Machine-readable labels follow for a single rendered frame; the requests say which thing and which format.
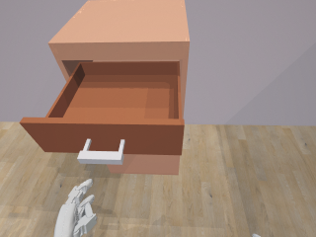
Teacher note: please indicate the left robot hand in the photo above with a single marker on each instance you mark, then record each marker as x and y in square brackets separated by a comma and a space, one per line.
[74, 218]

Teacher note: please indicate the handle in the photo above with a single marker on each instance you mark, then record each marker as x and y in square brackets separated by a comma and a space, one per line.
[101, 157]

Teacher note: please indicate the cabinet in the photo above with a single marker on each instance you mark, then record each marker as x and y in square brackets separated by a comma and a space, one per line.
[128, 31]

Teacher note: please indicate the drawer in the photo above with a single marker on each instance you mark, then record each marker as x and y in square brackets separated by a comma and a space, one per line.
[139, 102]

